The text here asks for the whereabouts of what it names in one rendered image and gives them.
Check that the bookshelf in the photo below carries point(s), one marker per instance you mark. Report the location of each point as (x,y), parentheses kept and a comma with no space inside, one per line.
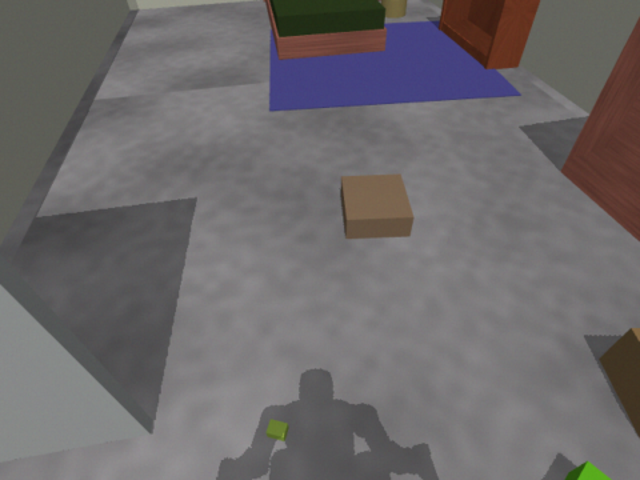
(494,32)

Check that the bed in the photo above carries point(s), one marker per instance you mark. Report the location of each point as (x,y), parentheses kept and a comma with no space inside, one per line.
(313,28)

